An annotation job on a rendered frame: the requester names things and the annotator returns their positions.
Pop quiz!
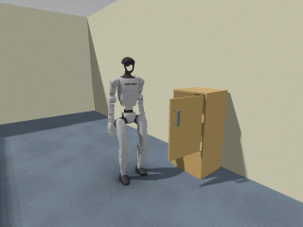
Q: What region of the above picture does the robot right upper arm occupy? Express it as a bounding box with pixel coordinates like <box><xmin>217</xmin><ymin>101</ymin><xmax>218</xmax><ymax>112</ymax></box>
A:
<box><xmin>109</xmin><ymin>78</ymin><xmax>120</xmax><ymax>103</ymax></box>

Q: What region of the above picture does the handle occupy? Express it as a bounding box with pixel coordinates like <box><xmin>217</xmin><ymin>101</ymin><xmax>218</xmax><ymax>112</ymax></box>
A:
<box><xmin>173</xmin><ymin>110</ymin><xmax>180</xmax><ymax>127</ymax></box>

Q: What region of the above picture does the robot left shin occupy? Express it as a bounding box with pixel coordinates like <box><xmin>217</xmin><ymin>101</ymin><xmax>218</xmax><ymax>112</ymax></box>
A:
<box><xmin>137</xmin><ymin>148</ymin><xmax>147</xmax><ymax>169</ymax></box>

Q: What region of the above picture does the cupboard door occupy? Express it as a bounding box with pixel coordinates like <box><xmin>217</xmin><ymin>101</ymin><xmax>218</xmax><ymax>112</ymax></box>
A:
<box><xmin>168</xmin><ymin>95</ymin><xmax>204</xmax><ymax>162</ymax></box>

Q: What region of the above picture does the robot left upper arm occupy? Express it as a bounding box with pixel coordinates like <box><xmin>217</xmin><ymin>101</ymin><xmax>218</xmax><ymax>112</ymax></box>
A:
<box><xmin>137</xmin><ymin>77</ymin><xmax>145</xmax><ymax>100</ymax></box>

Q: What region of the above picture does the robot left forearm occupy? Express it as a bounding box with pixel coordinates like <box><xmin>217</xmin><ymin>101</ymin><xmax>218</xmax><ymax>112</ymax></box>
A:
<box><xmin>137</xmin><ymin>99</ymin><xmax>145</xmax><ymax>117</ymax></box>

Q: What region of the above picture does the right robot hand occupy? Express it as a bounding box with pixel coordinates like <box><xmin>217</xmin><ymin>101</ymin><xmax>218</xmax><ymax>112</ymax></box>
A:
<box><xmin>107</xmin><ymin>121</ymin><xmax>116</xmax><ymax>138</ymax></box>

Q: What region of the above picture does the robot right forearm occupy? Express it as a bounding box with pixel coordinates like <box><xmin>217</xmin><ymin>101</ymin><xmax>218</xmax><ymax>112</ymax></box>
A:
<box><xmin>108</xmin><ymin>97</ymin><xmax>115</xmax><ymax>122</ymax></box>

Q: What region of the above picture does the robot left foot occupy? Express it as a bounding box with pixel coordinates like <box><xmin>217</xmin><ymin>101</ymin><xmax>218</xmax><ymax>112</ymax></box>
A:
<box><xmin>135</xmin><ymin>166</ymin><xmax>148</xmax><ymax>177</ymax></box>

